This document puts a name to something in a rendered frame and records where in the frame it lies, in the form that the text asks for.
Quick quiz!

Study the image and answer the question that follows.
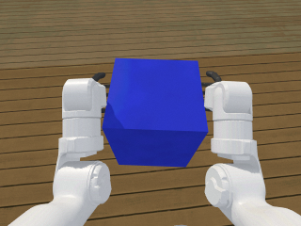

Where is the right robot forearm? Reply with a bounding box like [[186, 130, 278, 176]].
[[204, 81, 266, 195]]

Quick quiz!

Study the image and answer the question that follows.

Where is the right robot hand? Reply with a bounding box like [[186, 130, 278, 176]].
[[201, 71, 222, 112]]

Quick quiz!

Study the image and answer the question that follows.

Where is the carton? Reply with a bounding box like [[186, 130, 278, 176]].
[[102, 57, 209, 168]]

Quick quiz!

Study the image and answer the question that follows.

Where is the robot right upper arm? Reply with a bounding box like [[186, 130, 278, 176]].
[[204, 163, 301, 226]]

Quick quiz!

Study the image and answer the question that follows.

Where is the left robot hand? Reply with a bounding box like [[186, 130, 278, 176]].
[[91, 73, 110, 113]]

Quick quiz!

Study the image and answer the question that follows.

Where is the left robot forearm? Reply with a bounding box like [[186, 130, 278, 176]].
[[53, 78, 107, 195]]

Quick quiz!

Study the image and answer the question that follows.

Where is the robot left upper arm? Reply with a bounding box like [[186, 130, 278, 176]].
[[8, 160, 112, 226]]

